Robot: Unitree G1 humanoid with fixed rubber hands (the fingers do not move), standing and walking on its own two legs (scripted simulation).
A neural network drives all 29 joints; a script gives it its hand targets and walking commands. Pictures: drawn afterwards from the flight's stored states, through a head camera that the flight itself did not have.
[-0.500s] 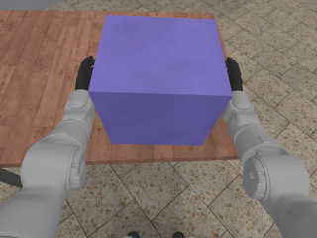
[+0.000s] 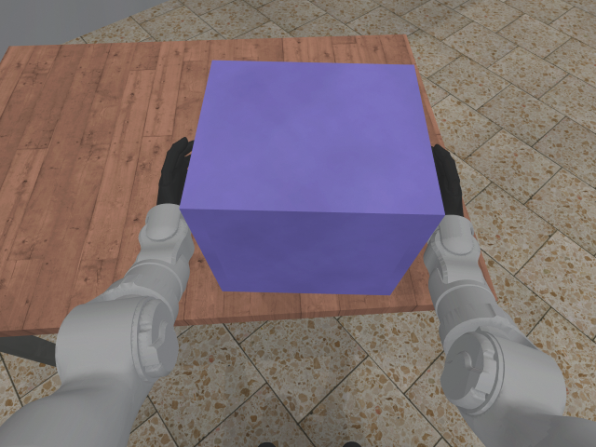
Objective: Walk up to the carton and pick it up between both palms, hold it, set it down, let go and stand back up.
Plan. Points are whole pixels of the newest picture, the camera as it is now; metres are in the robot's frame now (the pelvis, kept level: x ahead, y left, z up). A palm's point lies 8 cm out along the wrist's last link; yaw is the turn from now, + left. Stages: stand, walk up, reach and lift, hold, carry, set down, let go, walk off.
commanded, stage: reach and lift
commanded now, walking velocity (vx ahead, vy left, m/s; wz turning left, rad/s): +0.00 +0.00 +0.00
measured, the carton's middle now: (309, 188) +0.48 +0.00 +0.00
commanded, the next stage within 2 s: none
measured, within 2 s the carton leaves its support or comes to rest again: leaves its support in 1.40 s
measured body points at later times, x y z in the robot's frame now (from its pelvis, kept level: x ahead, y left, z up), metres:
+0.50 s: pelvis -0.01 -0.01 +0.00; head +0.10 +0.00 +0.43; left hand +0.44 +0.19 +0.04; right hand +0.43 -0.18 +0.04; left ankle -0.01 +0.10 -0.74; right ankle -0.01 -0.13 -0.74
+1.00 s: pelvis -0.02 -0.01 -0.01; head +0.09 -0.01 +0.43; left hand +0.44 +0.19 +0.03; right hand +0.43 -0.18 +0.03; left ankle -0.01 +0.10 -0.74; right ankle -0.01 -0.13 -0.74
